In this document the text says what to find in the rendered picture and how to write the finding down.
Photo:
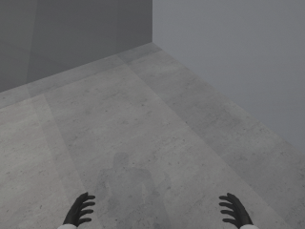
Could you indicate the right robot hand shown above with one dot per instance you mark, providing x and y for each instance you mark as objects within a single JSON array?
[{"x": 238, "y": 211}]

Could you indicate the left robot hand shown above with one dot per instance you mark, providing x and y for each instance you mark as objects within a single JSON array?
[{"x": 74, "y": 215}]

